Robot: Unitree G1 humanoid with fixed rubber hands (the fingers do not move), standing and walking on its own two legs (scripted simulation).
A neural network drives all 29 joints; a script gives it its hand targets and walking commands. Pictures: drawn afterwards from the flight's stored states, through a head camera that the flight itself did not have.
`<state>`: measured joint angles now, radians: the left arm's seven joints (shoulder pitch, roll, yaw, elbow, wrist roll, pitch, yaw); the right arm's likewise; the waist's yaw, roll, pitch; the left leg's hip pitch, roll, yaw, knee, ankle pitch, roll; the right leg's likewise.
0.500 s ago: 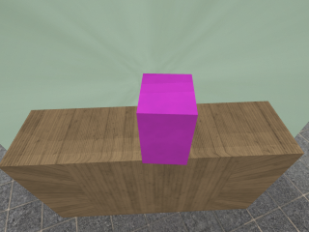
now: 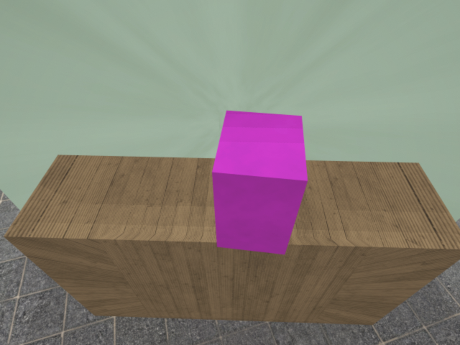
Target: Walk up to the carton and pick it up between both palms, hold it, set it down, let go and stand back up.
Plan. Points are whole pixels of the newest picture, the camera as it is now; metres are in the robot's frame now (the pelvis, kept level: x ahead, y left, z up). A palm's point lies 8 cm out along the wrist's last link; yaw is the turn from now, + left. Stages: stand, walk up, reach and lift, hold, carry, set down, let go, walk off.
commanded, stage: walk up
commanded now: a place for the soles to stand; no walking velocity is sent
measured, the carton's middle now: (256, 185) +0.47 -0.02 +0.00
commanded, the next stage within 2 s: reach and lift in 0.50 s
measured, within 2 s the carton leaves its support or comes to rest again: neither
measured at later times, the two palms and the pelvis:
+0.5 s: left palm out of the picture +0.05 +0.26 -0.13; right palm out of the picture +0.09 -0.25 -0.12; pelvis +0.01 -0.01 -0.01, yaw +3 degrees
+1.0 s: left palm out of the picture +0.10 +0.21 -0.09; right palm out of the picture +0.07 -0.25 -0.08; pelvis -0.06 -0.02 +0.00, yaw -6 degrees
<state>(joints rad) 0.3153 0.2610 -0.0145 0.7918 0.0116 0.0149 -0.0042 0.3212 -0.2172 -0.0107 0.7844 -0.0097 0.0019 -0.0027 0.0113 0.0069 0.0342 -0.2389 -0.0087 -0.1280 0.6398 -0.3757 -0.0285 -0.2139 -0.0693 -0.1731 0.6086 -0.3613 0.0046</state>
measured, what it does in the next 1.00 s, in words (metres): shifts its weight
